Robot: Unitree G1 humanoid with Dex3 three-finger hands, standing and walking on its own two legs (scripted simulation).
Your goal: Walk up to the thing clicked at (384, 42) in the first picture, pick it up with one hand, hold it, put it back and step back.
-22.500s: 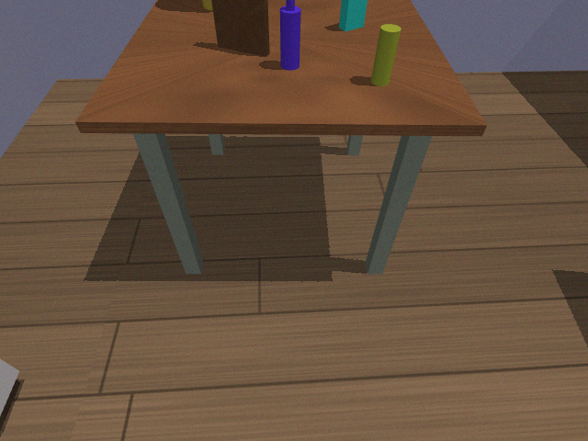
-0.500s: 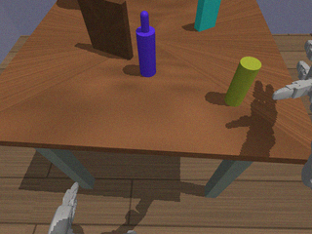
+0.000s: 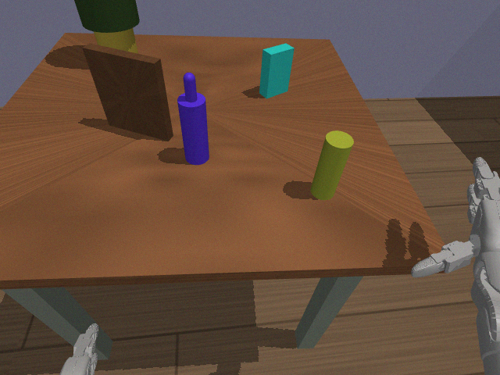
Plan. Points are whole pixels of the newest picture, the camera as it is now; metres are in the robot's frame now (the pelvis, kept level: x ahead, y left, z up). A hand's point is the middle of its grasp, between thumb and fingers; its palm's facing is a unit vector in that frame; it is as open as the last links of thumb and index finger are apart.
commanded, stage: sink last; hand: right
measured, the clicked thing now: (330, 167) +0.49 -0.16 +0.06
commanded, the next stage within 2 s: home in 0.70 s
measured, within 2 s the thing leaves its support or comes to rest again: neither
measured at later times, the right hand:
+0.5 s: hand out of the picture +0.13 -0.24 +0.16, palm faces +0.43 +0.81 -0.41, open 17.6 cm
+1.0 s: hand (468, 340) +0.16 -0.25 +0.10, palm faces +0.36 +0.86 -0.38, open 17.5 cm
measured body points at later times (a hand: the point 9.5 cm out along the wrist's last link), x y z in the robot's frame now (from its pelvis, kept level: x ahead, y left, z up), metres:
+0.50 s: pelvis -0.04 +0.02 +0.01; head -0.05 +0.05 +0.45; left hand +0.14 +0.27 -0.06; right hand +0.10 -0.28 +0.19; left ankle +0.00 +0.14 -0.73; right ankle -0.06 -0.11 -0.73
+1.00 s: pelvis -0.05 +0.02 +0.01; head -0.05 +0.03 +0.46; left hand +0.11 +0.26 -0.06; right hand +0.14 -0.29 +0.12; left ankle +0.00 +0.14 -0.73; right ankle -0.06 -0.11 -0.73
